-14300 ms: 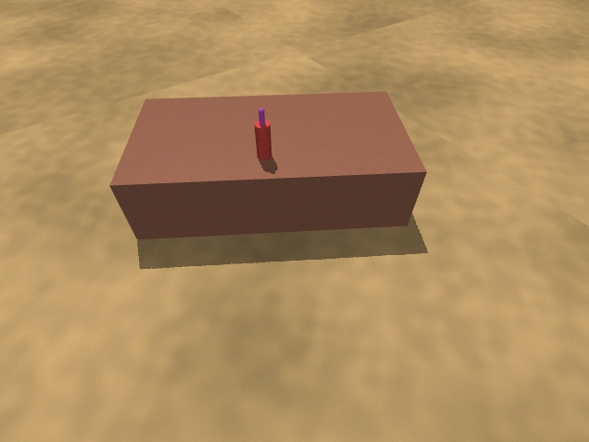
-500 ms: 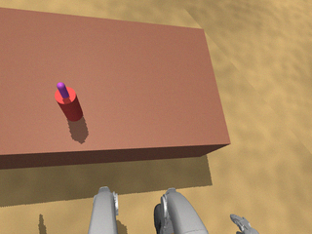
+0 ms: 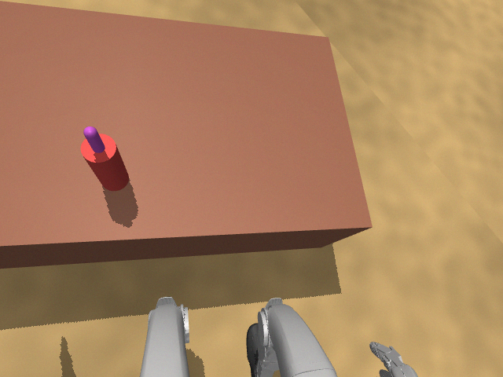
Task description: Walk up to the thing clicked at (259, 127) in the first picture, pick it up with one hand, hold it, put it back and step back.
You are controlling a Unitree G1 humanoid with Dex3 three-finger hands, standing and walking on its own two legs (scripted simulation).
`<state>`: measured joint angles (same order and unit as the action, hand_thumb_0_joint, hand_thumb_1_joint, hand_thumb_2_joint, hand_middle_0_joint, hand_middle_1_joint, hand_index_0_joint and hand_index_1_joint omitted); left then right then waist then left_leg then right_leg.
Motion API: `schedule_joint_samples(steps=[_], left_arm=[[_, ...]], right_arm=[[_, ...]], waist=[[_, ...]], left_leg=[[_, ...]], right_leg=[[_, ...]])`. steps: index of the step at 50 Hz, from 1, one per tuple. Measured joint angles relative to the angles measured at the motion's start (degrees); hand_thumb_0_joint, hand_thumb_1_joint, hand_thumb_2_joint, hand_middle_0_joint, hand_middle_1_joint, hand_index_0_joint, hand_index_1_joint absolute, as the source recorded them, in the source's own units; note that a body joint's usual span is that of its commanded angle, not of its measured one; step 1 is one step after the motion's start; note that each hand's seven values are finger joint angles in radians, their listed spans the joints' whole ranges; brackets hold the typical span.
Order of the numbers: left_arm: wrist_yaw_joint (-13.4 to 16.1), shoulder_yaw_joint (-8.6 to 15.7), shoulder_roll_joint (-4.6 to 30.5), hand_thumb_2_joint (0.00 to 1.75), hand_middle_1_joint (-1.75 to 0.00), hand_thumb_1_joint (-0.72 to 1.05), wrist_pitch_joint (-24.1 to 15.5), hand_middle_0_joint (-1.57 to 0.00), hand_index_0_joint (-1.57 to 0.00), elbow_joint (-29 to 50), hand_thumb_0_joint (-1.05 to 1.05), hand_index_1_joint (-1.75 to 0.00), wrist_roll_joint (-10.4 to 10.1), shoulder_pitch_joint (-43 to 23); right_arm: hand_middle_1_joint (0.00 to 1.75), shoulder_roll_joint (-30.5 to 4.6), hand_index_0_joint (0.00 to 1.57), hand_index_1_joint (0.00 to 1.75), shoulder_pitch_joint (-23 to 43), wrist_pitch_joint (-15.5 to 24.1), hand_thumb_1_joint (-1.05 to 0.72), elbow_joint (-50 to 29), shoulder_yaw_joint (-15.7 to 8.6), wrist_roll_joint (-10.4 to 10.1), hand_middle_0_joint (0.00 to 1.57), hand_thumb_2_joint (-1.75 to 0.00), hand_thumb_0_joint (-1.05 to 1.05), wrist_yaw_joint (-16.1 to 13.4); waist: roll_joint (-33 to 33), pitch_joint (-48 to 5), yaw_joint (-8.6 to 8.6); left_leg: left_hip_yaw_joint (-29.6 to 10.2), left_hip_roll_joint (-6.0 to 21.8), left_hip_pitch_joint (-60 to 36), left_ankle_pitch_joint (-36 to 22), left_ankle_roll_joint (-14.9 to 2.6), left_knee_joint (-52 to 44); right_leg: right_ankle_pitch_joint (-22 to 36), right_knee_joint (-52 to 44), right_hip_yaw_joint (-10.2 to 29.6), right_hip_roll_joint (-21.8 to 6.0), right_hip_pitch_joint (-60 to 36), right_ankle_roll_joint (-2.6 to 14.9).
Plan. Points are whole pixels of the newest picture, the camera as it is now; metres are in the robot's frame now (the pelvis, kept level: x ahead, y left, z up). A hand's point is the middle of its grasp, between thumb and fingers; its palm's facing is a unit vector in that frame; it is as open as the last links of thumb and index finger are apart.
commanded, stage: go down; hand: left
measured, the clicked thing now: (104, 158) +0.53 +0.25 -0.20
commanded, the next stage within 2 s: approach in 0.34 s
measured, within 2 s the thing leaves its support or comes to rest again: neither
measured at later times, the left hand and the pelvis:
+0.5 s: hand out of the picture +0.42 +0.44 +0.08, palm faces +0.31 -0.95 +0.02, open 17.6 cm; pelvis +0.00 +0.00 +0.00, yaw +0 degrees
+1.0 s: hand (18, 172) +0.46 +0.35 -0.13, palm faces +0.22 -0.97 +0.09, open 17.7 cm; pelvis -0.03 -0.01 -0.12, yaw -3 degrees
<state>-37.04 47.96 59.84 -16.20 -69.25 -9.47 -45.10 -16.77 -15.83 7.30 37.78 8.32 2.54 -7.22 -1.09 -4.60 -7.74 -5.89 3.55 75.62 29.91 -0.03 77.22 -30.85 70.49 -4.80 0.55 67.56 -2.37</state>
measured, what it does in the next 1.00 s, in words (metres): lowers itself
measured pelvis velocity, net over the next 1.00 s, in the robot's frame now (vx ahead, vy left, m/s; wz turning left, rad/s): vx -0.03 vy -0.01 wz -0.06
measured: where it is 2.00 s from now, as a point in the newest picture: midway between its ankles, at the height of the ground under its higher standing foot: (217, 374)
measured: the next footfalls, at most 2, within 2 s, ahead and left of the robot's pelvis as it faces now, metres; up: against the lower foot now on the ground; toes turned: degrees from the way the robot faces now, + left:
none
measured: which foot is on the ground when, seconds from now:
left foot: down 0.00-1.00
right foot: down 0.00-1.00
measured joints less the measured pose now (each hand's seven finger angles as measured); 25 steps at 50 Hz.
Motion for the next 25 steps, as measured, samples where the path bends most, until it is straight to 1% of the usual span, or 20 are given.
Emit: schedule_joint_samples(steps=[4, 8, 12, 17, 21, 25], left_arm=[[0.1, -0.2, -1.0, 0.07, -0.06, -0.57, 0.0, -0.05, -0.04, 0.8, -0.01, -0.06, -0.2, 0.7], [0.2, 0.4, -1.8, 0.07, -0.06, -0.57, 0.1, -0.05, -0.04, 1.8, -0.01, -0.07, 0.0, 1.6], [0.1, -0.1, -2.2, 0.07, -0.07, -0.56, 0.0, -0.05, -0.04, 1.9, -0.01, -0.07, 0.1, 1.8], [0.2, -0.4, -1.6, 0.07, -0.07, -0.57, -0.4, -0.05, -0.04, 0.6, -0.01, -0.07, -0.4, 0.9], [0.3, -0.7, -0.8, 0.07, -0.07, -0.58, -0.6, -0.05, -0.04, -0.7, -0.01, -0.07, -0.1, 0.0], [0.3, -0.5, -0.9, 0.06, -0.06, -0.59, -0.8, -0.05, -0.04, -0.4, -0.01, -0.06, 0.0, -0.5]], right_arm=[[0.3, 0.3, 0.21, 0.3, 0.2, 0.0, -0.9, 0.2, 0.0, -0.2, 0.2, -0.9, 0.0, 0.0], [0.3, 0.4, 0.21, 0.3, 0.3, 0.1, -0.9, 0.4, -0.1, -0.2, 0.2, -0.9, 0.0, -0.2], [0.3, 0.4, 0.21, 0.3, 0.2, 0.1, -0.9, 0.4, -0.3, -0.1, 0.2, -0.9, 0.0, -0.2], [0.3, 0.1, 0.21, 0.3, 0.5, 0.2, -0.9, 0.2, -0.2, 0.0, 0.2, -0.9, 0.0, -0.1], [0.3, -0.1, 0.21, 0.3, 0.8, 0.2, -0.9, -0.1, -0.2, 0.0, 0.2, -0.9, 0.0, 0.1], [0.3, -0.1, 0.21, 0.3, 0.9, 0.1, -0.9, -0.1, -0.1, 0.1, 0.2, -0.9, 0.0, 0.2]], waist=[[-0.2, -0.1, 0.02], [-0.3, -0.7, -0.2], [-0.4, -0.9, -0.04], [-0.3, -0.7, 0.08], [-0.3, -0.3, 0.11], [-0.5, 0.2, 0.09]], left_leg=[[0.1, 0.0, -0.5, 0.2, 0.01, -0.2], [0.0, 0.0, -0.9, 0.4, 0.09, -0.3], [0.0, 0.0, -1.6, 0.4, 0.15, -0.6], [0.1, -0.1, -1.7, 0.2, 0.11, -0.8], [0.1, -0.1, -1.1, 0.0, 0.11, -0.6], [0.0, -0.1, -0.4, -0.2, 0.15, -0.2]], right_leg=[[-0.1, -0.2, 0.1, 0.0, -0.4, -0.01], [-0.3, -0.4, 0.0, 0.0, -0.9, 0.06], [-0.4, -0.6, 0.0, 0.0, -1.6, 0.23], [-0.2, -0.7, 0.0, -0.1, -1.6, 0.15], [-0.1, -0.3, 0.1, -0.1, -1.0, 0.13], [0.0, 0.1, 0.1, 0.0, -0.3, 0.13]])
